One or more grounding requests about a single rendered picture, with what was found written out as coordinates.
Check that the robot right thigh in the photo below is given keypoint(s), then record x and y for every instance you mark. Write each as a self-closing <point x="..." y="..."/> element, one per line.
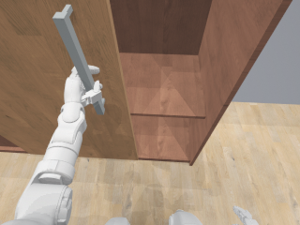
<point x="183" y="218"/>

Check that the robot right hand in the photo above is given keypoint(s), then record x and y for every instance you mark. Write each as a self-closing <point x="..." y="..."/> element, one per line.
<point x="244" y="216"/>

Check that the robot left hand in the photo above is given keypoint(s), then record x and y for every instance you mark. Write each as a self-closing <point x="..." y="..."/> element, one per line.
<point x="75" y="90"/>

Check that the left robot forearm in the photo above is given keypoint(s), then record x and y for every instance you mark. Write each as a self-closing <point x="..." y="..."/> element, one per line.
<point x="57" y="166"/>

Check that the wardrobe door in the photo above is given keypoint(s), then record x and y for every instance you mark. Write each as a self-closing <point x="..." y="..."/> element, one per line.
<point x="5" y="142"/>
<point x="34" y="67"/>

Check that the left robot upper arm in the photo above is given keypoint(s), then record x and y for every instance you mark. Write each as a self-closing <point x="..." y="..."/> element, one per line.
<point x="44" y="204"/>

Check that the handle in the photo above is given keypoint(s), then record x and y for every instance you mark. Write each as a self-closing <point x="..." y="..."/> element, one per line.
<point x="74" y="49"/>

